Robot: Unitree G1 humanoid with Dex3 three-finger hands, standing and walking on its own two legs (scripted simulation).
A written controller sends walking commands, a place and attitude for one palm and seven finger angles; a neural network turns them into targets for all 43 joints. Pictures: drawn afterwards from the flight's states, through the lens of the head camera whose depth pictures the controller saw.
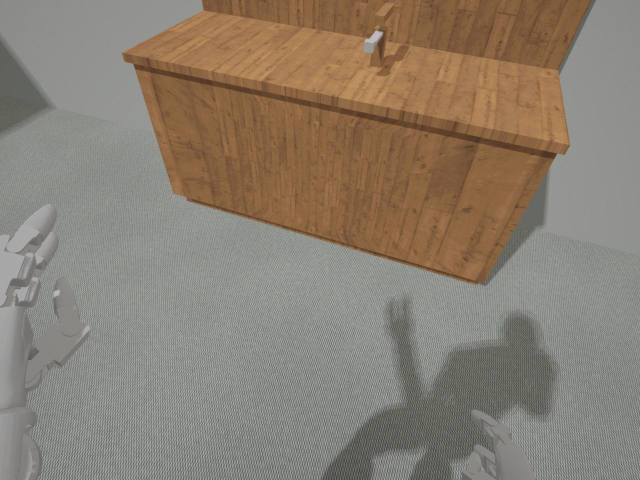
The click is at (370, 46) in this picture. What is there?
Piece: tap's lever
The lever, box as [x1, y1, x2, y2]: [363, 39, 375, 52]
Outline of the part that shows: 366,39 364,41 363,51 372,52 374,49 375,40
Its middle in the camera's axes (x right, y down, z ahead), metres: +0.14 -0.56 +1.12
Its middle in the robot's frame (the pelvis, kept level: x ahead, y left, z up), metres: +1.23 -0.06 +0.06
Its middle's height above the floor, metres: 0.83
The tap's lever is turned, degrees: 0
